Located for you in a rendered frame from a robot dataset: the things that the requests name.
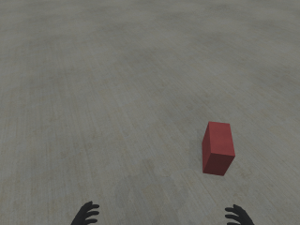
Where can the robot right hand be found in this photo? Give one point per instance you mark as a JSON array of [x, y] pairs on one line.
[[242, 216]]

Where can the carton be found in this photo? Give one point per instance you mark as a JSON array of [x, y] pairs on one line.
[[217, 148]]

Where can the robot left hand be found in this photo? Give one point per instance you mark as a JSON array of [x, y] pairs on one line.
[[83, 214]]

